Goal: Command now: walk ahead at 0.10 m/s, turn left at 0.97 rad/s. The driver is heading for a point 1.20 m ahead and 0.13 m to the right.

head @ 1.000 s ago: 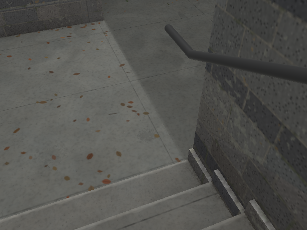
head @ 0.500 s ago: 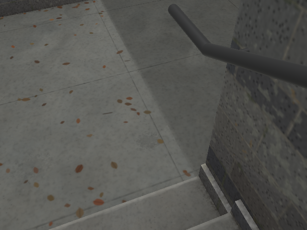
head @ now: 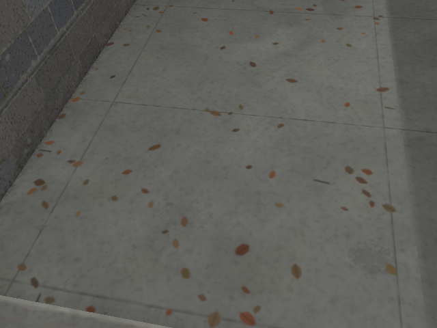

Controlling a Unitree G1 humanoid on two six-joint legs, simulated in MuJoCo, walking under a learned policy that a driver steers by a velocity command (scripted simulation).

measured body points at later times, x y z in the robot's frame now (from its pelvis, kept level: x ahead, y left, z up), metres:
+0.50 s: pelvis +0.06 -0.04 +0.01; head +0.06 -0.03 +0.46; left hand +0.08 +0.23 -0.11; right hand +0.30 -0.21 -0.07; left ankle +0.05 +0.06 -0.71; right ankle +0.04 -0.20 -0.71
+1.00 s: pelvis +0.06 -0.11 +0.02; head +0.10 -0.11 +0.47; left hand +0.17 +0.13 -0.11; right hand +0.19 -0.43 -0.05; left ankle +0.11 +0.04 -0.61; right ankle +0.03 -0.17 -0.71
